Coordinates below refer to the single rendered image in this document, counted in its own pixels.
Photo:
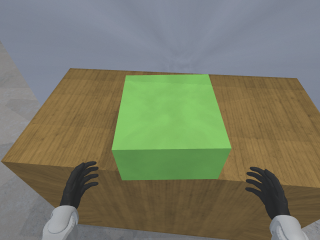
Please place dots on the carton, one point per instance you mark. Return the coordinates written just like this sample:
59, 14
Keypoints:
169, 127

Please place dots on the robot left forearm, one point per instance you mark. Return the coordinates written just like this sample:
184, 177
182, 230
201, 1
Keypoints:
62, 224

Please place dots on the pedestal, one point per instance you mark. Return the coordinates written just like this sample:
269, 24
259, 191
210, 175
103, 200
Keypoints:
271, 123

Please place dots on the left robot hand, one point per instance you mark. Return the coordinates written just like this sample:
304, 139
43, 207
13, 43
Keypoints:
75, 185

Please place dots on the robot right forearm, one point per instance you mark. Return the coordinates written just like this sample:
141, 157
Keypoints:
286, 227

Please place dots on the right robot hand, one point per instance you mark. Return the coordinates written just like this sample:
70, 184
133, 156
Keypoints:
272, 194

